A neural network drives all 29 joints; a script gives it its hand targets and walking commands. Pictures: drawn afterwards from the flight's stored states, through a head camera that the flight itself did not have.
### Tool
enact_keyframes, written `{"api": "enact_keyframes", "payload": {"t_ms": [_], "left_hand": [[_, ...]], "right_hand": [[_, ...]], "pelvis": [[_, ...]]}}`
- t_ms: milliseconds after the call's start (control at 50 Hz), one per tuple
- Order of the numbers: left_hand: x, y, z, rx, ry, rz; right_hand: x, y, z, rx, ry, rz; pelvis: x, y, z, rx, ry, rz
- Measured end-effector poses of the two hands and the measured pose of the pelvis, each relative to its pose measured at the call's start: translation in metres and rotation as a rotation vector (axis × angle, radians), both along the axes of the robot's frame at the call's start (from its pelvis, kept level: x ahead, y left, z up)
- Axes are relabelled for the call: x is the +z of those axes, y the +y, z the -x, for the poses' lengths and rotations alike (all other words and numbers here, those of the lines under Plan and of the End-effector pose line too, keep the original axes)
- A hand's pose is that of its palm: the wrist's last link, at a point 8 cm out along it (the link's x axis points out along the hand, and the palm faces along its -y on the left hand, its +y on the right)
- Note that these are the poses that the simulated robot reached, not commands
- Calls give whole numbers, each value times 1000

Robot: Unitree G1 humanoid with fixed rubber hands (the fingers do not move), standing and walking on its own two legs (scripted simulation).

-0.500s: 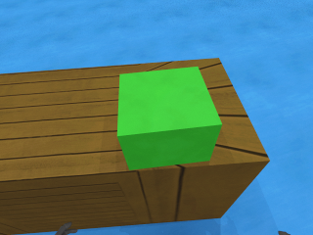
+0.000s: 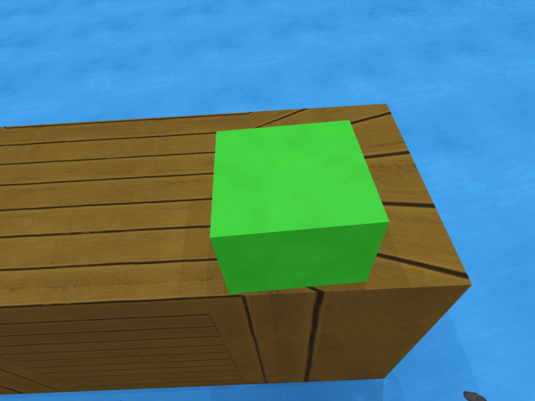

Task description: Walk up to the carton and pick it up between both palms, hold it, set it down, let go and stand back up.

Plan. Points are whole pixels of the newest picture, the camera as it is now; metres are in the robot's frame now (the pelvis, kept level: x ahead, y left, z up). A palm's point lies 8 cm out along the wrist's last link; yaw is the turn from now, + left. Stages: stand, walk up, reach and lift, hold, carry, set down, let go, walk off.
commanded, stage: walk up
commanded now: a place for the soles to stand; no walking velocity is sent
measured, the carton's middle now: (290, 205) +0.44 -0.01 +0.02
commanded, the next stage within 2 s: reach and lift in 0.22 s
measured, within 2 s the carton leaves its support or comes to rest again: neither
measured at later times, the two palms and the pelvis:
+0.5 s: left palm (132, 385) +0.18 +0.25 -0.09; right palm out of the picture +0.12 -0.30 -0.11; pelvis -0.01 +0.00 -0.02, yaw -2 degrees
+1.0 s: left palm (115, 395) +0.16 +0.25 -0.04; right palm out of the picture +0.14 -0.27 -0.06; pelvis +0.00 +0.00 +0.00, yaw -2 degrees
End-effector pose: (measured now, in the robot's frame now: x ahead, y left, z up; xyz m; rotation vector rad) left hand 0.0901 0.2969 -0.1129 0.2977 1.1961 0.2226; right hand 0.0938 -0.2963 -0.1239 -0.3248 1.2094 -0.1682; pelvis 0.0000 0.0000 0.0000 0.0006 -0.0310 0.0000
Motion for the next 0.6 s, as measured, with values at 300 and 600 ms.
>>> {"api": "enact_keyframes", "payload": {"t_ms": [300, 600], "left_hand": [[-1, -1, -18, 16, 40, -24], [35, -44, -86, -44, -163, 21]], "right_hand": [[-5, -3, -2, -1, -91, -15], [30, -3, -25, 24, -308, -40]], "pelvis": [[-11, -1, 11, -1, 6, 2], [-17, -2, 7, -48, -82, 8]]}}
